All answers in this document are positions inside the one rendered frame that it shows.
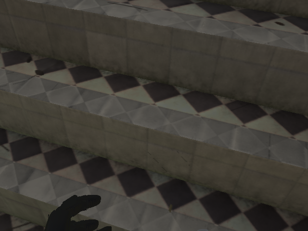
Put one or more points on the left robot hand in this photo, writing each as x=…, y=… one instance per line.
x=60, y=219

